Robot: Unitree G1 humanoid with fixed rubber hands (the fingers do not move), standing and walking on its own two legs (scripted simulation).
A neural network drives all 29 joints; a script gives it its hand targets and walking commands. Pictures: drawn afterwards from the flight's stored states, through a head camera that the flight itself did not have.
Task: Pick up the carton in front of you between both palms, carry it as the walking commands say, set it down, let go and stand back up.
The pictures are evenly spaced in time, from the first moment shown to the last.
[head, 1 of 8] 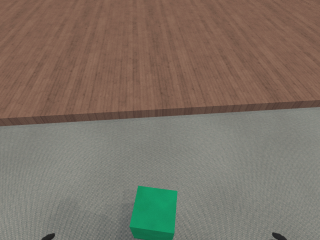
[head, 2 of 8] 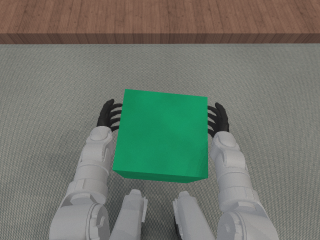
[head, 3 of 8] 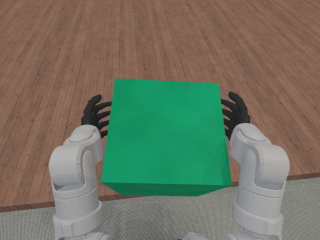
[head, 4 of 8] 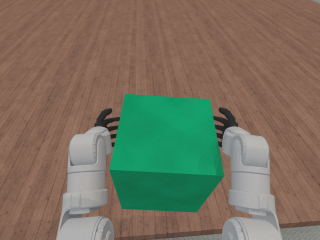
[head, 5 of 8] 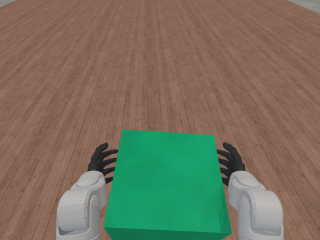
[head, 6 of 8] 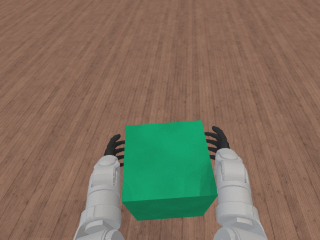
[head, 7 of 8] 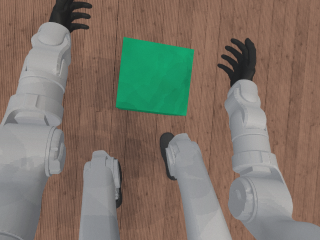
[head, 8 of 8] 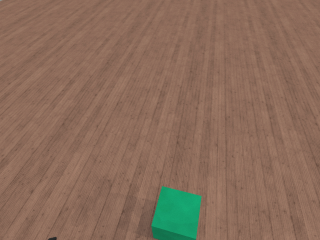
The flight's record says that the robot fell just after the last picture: no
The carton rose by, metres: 0.84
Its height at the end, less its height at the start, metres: +0.09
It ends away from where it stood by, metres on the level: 2.47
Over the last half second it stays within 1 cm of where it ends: yes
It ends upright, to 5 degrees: yes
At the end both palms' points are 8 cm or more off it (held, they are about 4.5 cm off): yes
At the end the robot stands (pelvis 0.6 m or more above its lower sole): yes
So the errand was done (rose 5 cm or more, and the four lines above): yes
